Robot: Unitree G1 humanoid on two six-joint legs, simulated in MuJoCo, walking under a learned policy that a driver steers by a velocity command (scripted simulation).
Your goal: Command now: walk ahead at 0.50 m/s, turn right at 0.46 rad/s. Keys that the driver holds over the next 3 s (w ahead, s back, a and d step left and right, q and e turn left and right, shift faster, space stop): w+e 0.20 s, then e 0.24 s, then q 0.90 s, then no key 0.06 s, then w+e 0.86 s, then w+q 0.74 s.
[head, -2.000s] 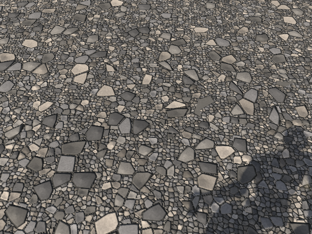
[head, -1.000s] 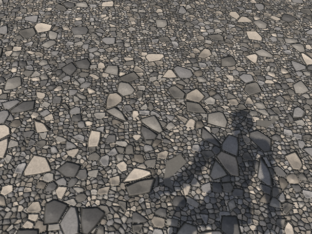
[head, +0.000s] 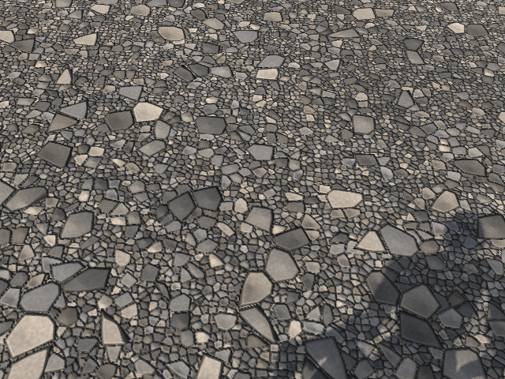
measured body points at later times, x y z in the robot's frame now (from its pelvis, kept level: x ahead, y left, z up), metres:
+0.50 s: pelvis +0.22 -0.06 -0.01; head +0.27 -0.09 +0.44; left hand +0.38 +0.18 -0.13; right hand +0.27 -0.35 -0.14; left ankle +0.29 +0.10 -0.66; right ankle +0.24 -0.11 -0.75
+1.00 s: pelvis +0.30 -0.04 -0.01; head +0.34 -0.02 +0.44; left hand +0.45 +0.21 -0.14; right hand +0.34 -0.33 -0.12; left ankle +0.32 +0.04 -0.75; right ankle +0.25 -0.15 -0.67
